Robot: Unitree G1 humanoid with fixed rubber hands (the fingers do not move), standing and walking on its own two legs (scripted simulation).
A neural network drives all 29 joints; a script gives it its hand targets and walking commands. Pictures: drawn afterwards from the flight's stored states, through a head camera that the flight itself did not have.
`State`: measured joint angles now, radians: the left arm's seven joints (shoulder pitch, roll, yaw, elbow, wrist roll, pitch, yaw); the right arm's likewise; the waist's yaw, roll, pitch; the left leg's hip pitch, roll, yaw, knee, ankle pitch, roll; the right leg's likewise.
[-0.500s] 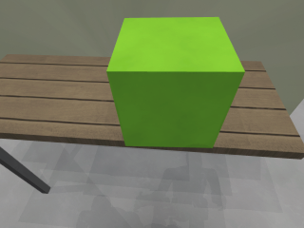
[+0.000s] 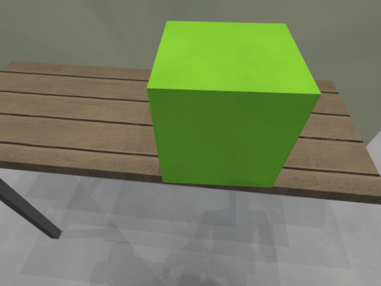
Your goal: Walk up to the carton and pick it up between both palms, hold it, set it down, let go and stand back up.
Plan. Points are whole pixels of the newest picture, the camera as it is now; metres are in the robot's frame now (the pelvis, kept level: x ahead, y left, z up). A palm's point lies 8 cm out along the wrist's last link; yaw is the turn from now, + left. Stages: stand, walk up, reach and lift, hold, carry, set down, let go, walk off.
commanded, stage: walk up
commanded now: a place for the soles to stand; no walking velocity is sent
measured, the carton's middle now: (221, 106) +0.48 -0.03 +0.13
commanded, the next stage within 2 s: reach and lift in 0.50 s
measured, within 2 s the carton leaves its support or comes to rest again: neither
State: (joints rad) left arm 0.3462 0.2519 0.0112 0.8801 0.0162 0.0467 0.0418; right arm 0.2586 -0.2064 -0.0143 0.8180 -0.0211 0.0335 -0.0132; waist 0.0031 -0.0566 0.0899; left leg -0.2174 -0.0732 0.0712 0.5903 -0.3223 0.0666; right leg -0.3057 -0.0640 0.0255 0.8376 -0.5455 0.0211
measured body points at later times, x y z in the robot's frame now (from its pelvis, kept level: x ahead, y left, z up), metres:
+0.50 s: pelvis +0.00 +0.00 +0.01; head +0.00 -0.01 +0.46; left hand +0.07 +0.24 -0.12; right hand +0.03 -0.26 -0.13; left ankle +0.00 +0.08 -0.72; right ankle +0.00 -0.13 -0.72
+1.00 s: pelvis -0.02 -0.03 +0.01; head -0.02 -0.01 +0.46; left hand +0.14 +0.21 -0.08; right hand +0.10 -0.27 -0.07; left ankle +0.00 +0.08 -0.72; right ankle +0.00 -0.13 -0.72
